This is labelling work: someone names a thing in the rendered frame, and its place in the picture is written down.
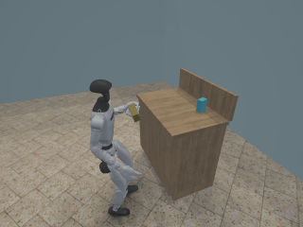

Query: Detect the sponge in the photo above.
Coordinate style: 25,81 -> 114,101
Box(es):
128,103 -> 140,122

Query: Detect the right robot hand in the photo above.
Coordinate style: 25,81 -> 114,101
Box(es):
119,165 -> 142,181

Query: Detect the left robot forearm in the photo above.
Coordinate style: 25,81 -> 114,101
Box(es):
113,105 -> 126,115

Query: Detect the left robot foot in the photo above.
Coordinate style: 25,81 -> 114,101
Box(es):
126,184 -> 138,193

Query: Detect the table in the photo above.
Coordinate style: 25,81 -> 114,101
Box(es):
136,68 -> 239,201

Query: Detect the right robot upper arm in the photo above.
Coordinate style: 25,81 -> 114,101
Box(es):
89,113 -> 105,151

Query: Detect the right robot forearm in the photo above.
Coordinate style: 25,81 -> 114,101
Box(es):
91,147 -> 123,171

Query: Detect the left robot hand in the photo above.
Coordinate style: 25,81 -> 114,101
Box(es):
125,101 -> 140,117

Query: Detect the humanoid robot head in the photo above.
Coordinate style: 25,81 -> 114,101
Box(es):
89,79 -> 112,113

